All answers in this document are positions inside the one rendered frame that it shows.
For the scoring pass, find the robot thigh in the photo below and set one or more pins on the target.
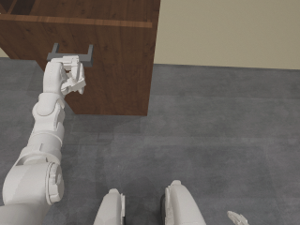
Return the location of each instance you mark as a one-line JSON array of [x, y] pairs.
[[111, 210], [184, 208]]

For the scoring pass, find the right robot hand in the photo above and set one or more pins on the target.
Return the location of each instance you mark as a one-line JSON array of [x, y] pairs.
[[237, 219]]

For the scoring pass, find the left robot upper arm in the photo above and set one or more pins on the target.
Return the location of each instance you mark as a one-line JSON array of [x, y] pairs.
[[30, 191]]

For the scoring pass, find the robot left thigh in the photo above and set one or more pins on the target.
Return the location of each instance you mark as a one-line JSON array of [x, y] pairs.
[[111, 210]]

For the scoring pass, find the robot left forearm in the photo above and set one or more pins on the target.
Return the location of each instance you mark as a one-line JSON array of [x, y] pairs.
[[46, 139]]

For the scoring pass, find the robot right thigh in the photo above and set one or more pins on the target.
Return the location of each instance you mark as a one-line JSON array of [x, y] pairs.
[[184, 208]]

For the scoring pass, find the cabinet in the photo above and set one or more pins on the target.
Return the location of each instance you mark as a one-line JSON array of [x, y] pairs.
[[112, 89]]

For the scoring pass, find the handle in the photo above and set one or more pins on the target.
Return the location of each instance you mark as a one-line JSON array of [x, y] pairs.
[[85, 59]]

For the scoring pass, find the drawer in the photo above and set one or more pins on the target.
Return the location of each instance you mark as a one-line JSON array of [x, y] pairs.
[[119, 30]]

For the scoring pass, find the left robot hand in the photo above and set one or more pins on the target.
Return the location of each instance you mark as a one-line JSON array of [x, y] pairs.
[[56, 80]]

